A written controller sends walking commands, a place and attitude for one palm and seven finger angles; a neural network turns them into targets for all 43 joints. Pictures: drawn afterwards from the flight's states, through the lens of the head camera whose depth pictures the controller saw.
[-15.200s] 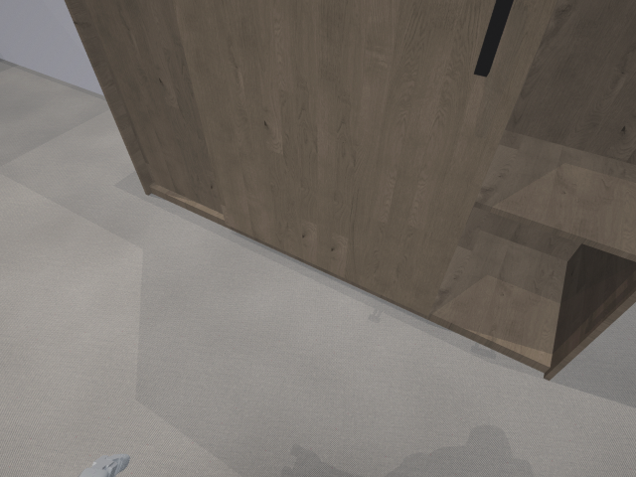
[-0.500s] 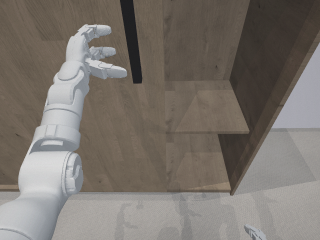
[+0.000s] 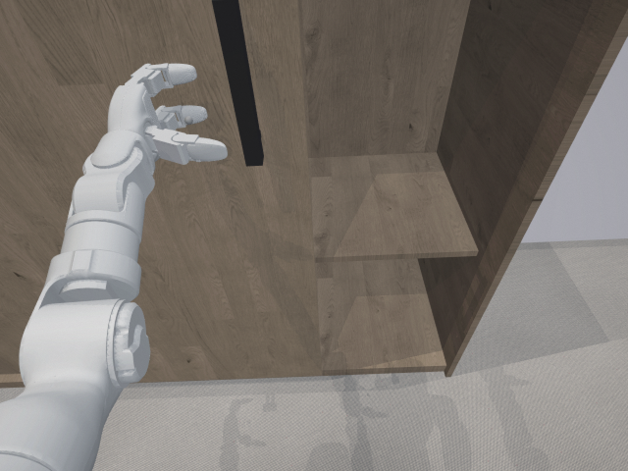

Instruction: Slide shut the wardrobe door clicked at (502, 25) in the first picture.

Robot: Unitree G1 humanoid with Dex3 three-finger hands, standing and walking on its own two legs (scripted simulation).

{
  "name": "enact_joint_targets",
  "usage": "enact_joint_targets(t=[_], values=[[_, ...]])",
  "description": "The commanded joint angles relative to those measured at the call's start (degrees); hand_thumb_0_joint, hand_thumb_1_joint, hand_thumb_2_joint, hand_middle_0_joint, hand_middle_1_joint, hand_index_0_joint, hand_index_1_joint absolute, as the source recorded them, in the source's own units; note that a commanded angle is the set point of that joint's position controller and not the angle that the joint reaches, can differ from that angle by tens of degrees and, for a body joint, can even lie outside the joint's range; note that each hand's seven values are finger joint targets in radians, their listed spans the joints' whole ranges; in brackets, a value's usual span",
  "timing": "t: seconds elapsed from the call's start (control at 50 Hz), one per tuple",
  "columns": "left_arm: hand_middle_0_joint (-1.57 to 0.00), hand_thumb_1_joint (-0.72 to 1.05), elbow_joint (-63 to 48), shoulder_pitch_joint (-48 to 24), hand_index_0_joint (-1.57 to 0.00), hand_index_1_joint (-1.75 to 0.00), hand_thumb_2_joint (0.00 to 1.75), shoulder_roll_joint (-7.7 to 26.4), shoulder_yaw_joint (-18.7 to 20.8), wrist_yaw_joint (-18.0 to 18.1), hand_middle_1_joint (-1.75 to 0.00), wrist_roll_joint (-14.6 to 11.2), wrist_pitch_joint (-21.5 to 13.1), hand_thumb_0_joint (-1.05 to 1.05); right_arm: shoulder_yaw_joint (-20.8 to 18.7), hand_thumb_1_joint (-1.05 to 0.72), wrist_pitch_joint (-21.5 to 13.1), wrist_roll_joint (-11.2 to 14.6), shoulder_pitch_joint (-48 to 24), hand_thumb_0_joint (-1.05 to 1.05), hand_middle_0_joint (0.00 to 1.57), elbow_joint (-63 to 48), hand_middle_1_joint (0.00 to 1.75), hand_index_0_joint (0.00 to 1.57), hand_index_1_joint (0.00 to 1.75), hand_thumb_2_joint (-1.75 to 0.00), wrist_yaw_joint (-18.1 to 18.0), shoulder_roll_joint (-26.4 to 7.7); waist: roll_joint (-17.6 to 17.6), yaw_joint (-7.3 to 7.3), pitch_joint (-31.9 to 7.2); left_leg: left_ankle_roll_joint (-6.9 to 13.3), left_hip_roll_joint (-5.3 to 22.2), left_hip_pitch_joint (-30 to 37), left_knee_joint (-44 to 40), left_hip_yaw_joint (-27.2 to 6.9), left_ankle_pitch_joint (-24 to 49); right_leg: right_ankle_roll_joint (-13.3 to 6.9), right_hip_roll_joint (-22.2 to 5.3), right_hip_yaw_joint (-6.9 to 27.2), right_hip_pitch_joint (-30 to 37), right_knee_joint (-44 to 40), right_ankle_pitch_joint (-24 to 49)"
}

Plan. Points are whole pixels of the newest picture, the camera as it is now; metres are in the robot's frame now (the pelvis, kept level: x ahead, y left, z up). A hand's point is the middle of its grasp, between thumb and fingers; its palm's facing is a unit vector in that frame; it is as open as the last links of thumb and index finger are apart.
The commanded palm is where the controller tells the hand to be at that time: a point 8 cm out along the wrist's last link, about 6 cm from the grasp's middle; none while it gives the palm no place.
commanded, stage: move the hooked fingers beside the handle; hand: left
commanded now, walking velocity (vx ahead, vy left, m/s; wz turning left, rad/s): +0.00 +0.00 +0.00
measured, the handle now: (244, 83) +0.53 +0.08 +0.26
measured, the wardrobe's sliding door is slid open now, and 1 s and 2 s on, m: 0.41 0.41 0.41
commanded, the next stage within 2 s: feel for the door with the fingertips in 0.64 s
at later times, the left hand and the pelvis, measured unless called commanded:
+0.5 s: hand (185, 117) +0.47 +0.15 +0.25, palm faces +0.07 -1.00 -0.01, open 14.0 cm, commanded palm +0.44 +0.20 +0.25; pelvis +0.00 +0.00 +0.00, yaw +0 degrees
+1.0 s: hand (209, 118) +0.46 +0.11 +0.25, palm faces +0.02 -1.00 +0.00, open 14.0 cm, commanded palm +0.44 +0.16 +0.25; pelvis +0.00 +0.00 +0.00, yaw +1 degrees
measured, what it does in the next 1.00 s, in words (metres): stands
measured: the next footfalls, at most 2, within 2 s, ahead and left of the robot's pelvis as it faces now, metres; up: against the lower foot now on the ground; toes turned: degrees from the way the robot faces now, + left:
none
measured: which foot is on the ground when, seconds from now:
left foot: down 0.00-1.00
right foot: down 0.00-1.00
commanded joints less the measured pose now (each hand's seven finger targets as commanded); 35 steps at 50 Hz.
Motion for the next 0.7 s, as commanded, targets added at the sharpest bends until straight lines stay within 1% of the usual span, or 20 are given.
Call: enact_joint_targets(t=[0.0, 0.06, 0.08, 0.1, 0.12, 0.18, 0.2, 0.26, 0.28, 0.34, 0.4, 0.42, 0.44, 0.46, 0.5, 0.54, 0.58, 0.6, 0.66, 0.68], values=[[-0.3, -0.5, -19.8, -30.1, -0.3, -1.2, 0.3, 11.6, 1.8, -0.8, -1.2, -1.7, -5.6, 0.0, -2.6, -0.9, -3.3, 0.2, -4.6, 0.0, 0.2, -8.1, 0.3, 0.2, 0.3, -0.9, -0.5, -7.1, -4.3, 0.99, -17.1, 2.5, 0.3, 16.8, 1.8, -3.5, 16.6, 1.4, -0.8, 1.1, -3.0, -2.8, 26.3], [-0.3, -0.5, -22.1, -33.0, -0.3, -1.2, 0.3, 10.4, 0.1, -0.4, -1.2, -1.5, -5.7, 0.0, -2.4, -0.9, -3.7, 0.3, -5.1, 0.0, 0.2, -7.5, 0.3, 0.2, 0.3, -0.9, -0.7, -6.7, -2.2, 0.23, -17.2, 2.3, 0.4, 18.5, 1.8, -4.1, 16.2, 1.3, -0.8, 1.1, -4.9, -2.7, 24.1], [-0.3, -0.5, -22.1, -33.4, -0.3, -1.2, 0.3, 8.5, -2.1, -0.1, -1.2, -1.5, -5.6, 0.0, -2.3, -0.9, -3.6, 0.3, -5.1, 0.0, 0.2, -7.2, 0.3, 0.2, 0.3, -0.9, -0.7, -6.6, -1.7, -0.08, -16.2, 2.1, 0.6, 18.5, 1.8, -4.1, 15.5, 1.2, -1.0, 0.8, -5.5, -3.0, 22.4], [-0.3, -0.5, -20.6, -33.6, -0.3, -1.2, 0.3, 8.5, -1.5, 0.2, -1.2, -1.4, -4.9, 0.0, -2.2, -0.9, -3.9, 0.4, -5.2, 0.0, 0.2, -6.7, 0.3, 0.2, 0.3, -0.9, -0.7, -6.7, -1.0, -0.29, -15.1, 2.2, 0.6, 18.5, 2.0, -4.4, 14.7, 1.3, -0.7, 0.9, -7.3, -3.1, 21.6], [-0.3, -0.5, -19.1, -34.0, -0.3, -1.2, 0.3, 8.9, -1.7, 0.4, -1.2, -1.1, -4.4, 0.0, -2.1, -0.9, -4.0, 0.4, -4.8, 0.0, 0.2, -6.2, 0.3, 0.2, 0.3, -0.9, -0.7, -6.8, -1.7, -0.58, -14.4, 2.1, 0.6, 18.2, 1.8, -4.7, 13.7, 1.3, -0.7, 0.8, -8.0, -3.2, 20.5], [-0.3, -0.5, -15.2, -33.1, -0.3, -1.2, 0.3, 10.1, -0.5, 1.1, -1.2, -1.1, -3.1, 0.0, -2.1, -0.9, -3.5, 0.1, -4.5, 0.0, 0.2, -5.6, 0.3, 0.2, 0.3, -0.9, -0.9, -7.1, -3.8, 0.0, -14.7, 2.0, 0.4, 16.0, 1.4, -4.5, 12.7, 1.2, -1.1, 0.7, -6.4, -3.1, 19.9], [-0.3, -0.5, -14.6, -33.9, -0.3, -1.2, 0.3, 8.7, -1.3, 1.1, -1.2, -1.3, -3.0, 0.0, -2.0, -0.9, -3.7, 0.2, -4.8, 0.0, 0.2, -5.8, 0.3, 0.2, 0.3, -0.9, -0.9, -7.0, -4.9, -0.32, -14.9, 2.0, 0.3, 16.0, 1.5, -4.7, 12.6, 1.4, -1.0, 0.8, -6.8, -2.9, 20.4], [-0.3, -0.5, -12.7, -33.8, -0.3, -1.2, 0.3, 11.1, 1.2, 1.3, -1.2, -1.0, -3.2, 0.0, -2.0, -0.9, -3.6, -0.1, -4.2, 0.0, 0.2, -5.9, 0.3, 0.2, 0.3, -0.9, -0.7, -7.0, -5.4, 0.32, -17.5, 2.1, 0.0, 15.7, 1.9, -4.3, 14.4, 1.5, -1.2, 1.1, -5.0, -2.2, 23.5], [-0.3, -0.5, -11.4, -31.9, -0.3, -1.2, 0.3, 13.7, 3.3, 1.5, -1.2, -0.9, -3.8, 0.0, -2.0, -0.9, -3.2, -0.3, -3.8, 0.0, 0.2, -5.8, 0.3, 0.2, 0.3, -0.9, -0.7, -7.1, -7.0, 1.19, -17.3, 2.1, 0.0, 14.2, 1.8, -4.2, 15.0, 1.4, -1.5, 1.0, -2.9, -2.1, 24.3], [-0.3, -0.5, -9.7, -31.4, -0.3, -1.2, 0.3, 13.9, 3.2, 0.9, -1.2, -0.3, -4.6, 0.0, -1.8, -0.9, -2.9, -0.2, -4.0, 0.0, 0.2, -6.6, 0.3, 0.2, 0.3, -0.9, -0.6, -7.0, -8.4, 0.99, -16.3, 2.4, -0.4, 12.2, 1.7, -3.3, 14.7, 1.9, -1.6, 1.5, -2.0, -1.8, 27.4], [-0.3, -0.5, -9.4, -30.8, -0.3, -1.2, 0.3, 13.5, 1.8, 0.3, -1.2, 0.7, -5.5, 0.0, -1.9, -0.9, -2.5, 0.0, -3.5, 0.0, 0.2, -7.0, 0.3, 0.2, 0.3, -0.9, -0.4, -7.1, -6.0, 0.75, -14.8, 2.4, -0.2, 12.2, 1.7, -3.1, 14.2, 1.7, -1.7, 1.5, -3.1, -2.1, 26.5], [-0.3, -0.5, -10.4, -31.0, -0.3, -1.2, 0.3, 13.9, 2.2, 0.0, -1.2, 0.5, -5.8, 0.0, -2.0, -0.9, -2.6, 0.0, -3.4, 0.0, 0.2, -7.4, 0.3, 0.2, 0.3, -0.9, -0.4, -7.2, -6.4, 0.84, -16.2, 2.4, -0.3, 12.8, 1.7, -3.2, 14.4, 1.7, -1.6, 1.5, -2.5, -2.0, 26.7], [-0.3, -0.5, -10.7, -30.1, -0.3, -1.2, 0.3, 14.7, 3.1, -0.3, -1.2, 0.4, -5.8, 0.0, -2.0, -0.9, -2.6, 0.1, -3.6, 0.0, 0.2, -7.6, 0.3, 0.2, 0.3, -0.9, -0.5, -7.2, -4.9, 1.22, -16.3, 2.4, -0.2, 13.1, 1.8, -3.2, 15.0, 1.5, -1.6, 1.6, -2.4, -1.9, 27.0], [-0.3, -0.5, -11.0, -30.3, -0.3, -1.2, 0.3, 13.8, 2.2, -0.9, -1.2, 0.0, -5.8, 0.0, -2.0, -0.9, -2.4, 0.2, -3.6, 0.0, 0.2, -7.7, 0.3, 0.2, 0.3, -0.9, -0.6, -7.2, -5.6, 0.82, -16.7, 2.4, -0.3, 13.4, 1.9, -3.2, 15.2, 1.6, -1.5, 1.5, -2.2, -2.0, 27.4], [-0.3, -0.5, -14.5, -32.5, -0.3, -1.2, 0.3, 12.6, 0.9, -1.7, -1.2, -0.7, -6.6, 0.0, -2.2, -0.9, -2.6, 0.4, -4.0, 0.0, 0.2, -7.9, 0.3, 0.2, 0.3, -0.9, -0.7, -7.2, -3.4, 0.31, -16.7, 2.4, -0.1, 15.2, 2.2, -3.4, 15.8, 1.4, -1.4, 1.4, -3.0, -2.2, 27.2], [-0.3, -0.5, -18.9, -33.3, -0.3, -1.2, 0.3, 9.1, -1.6, -2.1, -1.2, -1.4, -6.6, 0.0, -2.3, -0.9, -3.2, 0.5, -4.5, 0.0, 0.2, -8.3, 0.3, 0.2, 0.3, -0.9, -0.6, -6.8, -0.4, -0.02, -18.7, 2.3, 0.1, 19.1, 2.6, -4.1, 18.3, 1.1, -1.0, 1.0, -4.4, -2.0, 26.9], [-0.3, -0.5, -19.9, -32.8, -0.3, -1.2, 0.3, 5.8, -4.2, -2.0, -1.2, -2.2, -6.3, 0.0, -2.4, -0.9, -3.4, 0.4, -4.5, 0.0, 0.2, -7.7, 0.3, 0.2, 0.3, -0.9, -0.7, -6.8, -0.9, -0.58, -18.0, 2.0, 0.6, 19.9, 2.8, -4.7, 18.2, 1.0, -0.9, 0.4, -5.8, -2.2, 24.6], [-0.3, -0.5, -19.1, -32.8, -0.3, -1.2, 0.3, 7.3, -2.2, -1.6, -1.2, -2.6, -5.7, 0.0, -2.5, -0.9, -3.6, 0.5, -4.5, 0.0, 0.2, -7.0, 0.3, 0.2, 0.3, -0.9, -0.7, -7.2, -1.5, -0.66, -16.9, 2.1, 0.6, 19.6, 2.8, -4.9, 16.8, 1.1, -0.6, 0.6, -7.0, -2.6, 23.8], [-0.3, -0.5, -17.0, -32.3, -0.3, -1.2, 0.3, 8.1, -0.8, -0.5, -1.2, -2.9, -3.7, 0.0, -2.4, -0.9, -3.8, 0.4, -4.3, 0.0, 0.2, -6.0, 0.3, 0.2, 0.3, -0.9, -0.8, -7.4, -3.8, -0.25, -16.1, 2.0, 0.5, 18.1, 2.4, -5.0, 16.0, 1.2, -0.6, 0.3, -7.3, -2.3, 23.1], [-0.3, -0.5, -16.5, -31.7, -0.3, -1.2, 0.3, 9.7, 0.3, 0.2, -1.2, -2.5, -3.6, 0.0, -2.4, -0.9, -3.5, 0.0, -3.8, 0.0, 0.2, -5.6, 0.3, 0.2, 0.3, -0.9, -0.7, -7.5, -4.1, 0.46, -16.3, 1.9, 0.4, 17.1, 2.2, -4.9, 16.1, 1.1, -0.9, 0.2, -5.9, -2.3, 22.9]])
